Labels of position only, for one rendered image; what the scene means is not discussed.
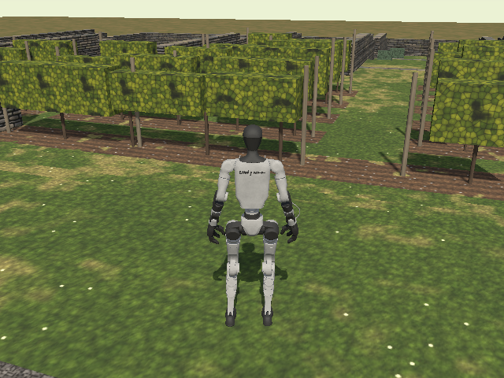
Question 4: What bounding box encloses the robot right thigh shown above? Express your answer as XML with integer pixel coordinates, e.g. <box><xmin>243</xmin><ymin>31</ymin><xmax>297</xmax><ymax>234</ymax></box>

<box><xmin>261</xmin><ymin>220</ymin><xmax>279</xmax><ymax>276</ymax></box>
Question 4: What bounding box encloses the robot left upper arm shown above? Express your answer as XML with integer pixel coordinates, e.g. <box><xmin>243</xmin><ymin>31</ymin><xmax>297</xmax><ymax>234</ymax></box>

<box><xmin>216</xmin><ymin>159</ymin><xmax>236</xmax><ymax>202</ymax></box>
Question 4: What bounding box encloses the robot head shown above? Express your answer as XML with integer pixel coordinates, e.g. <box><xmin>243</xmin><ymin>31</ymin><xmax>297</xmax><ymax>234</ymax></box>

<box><xmin>239</xmin><ymin>124</ymin><xmax>266</xmax><ymax>163</ymax></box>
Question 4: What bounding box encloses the left robot hand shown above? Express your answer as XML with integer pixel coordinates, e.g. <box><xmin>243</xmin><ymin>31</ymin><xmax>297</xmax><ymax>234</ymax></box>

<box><xmin>207</xmin><ymin>224</ymin><xmax>225</xmax><ymax>244</ymax></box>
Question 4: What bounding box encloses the right robot hand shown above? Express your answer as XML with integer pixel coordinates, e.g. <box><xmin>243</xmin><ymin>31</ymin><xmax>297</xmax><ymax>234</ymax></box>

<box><xmin>280</xmin><ymin>223</ymin><xmax>298</xmax><ymax>243</ymax></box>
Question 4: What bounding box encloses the robot left forearm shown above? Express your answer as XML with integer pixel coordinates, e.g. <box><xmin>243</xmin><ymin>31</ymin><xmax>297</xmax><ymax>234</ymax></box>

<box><xmin>209</xmin><ymin>190</ymin><xmax>224</xmax><ymax>226</ymax></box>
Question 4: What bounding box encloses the robot right upper arm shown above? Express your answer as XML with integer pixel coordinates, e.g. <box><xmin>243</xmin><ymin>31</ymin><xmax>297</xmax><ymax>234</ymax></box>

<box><xmin>269</xmin><ymin>159</ymin><xmax>289</xmax><ymax>203</ymax></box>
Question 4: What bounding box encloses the robot right forearm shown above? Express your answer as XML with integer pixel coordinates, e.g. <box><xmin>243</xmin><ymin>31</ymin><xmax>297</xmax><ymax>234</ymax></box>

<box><xmin>281</xmin><ymin>191</ymin><xmax>297</xmax><ymax>226</ymax></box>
